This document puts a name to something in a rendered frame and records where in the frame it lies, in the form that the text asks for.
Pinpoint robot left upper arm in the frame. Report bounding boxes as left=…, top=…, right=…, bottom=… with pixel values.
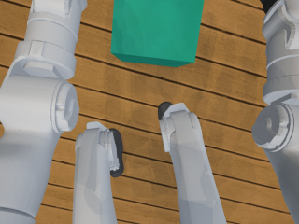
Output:
left=0, top=74, right=79, bottom=224

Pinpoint right robot hand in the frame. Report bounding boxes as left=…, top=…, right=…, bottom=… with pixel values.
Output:
left=260, top=0, right=277, bottom=14

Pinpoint robot right upper arm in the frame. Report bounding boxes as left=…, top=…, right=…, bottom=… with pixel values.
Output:
left=251, top=103, right=299, bottom=224

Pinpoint robot left forearm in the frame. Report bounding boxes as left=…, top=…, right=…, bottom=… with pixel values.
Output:
left=0, top=0, right=88, bottom=121

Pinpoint left robot thigh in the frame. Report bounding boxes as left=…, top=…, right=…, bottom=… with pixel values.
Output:
left=72, top=127, right=118, bottom=224

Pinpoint carton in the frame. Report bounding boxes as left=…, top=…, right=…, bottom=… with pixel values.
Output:
left=110, top=0, right=205, bottom=67

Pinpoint right robot shin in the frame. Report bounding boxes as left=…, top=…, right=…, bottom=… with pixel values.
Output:
left=164, top=103, right=203, bottom=135

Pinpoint robot right forearm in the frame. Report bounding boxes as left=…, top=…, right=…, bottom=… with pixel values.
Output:
left=262, top=0, right=299, bottom=106

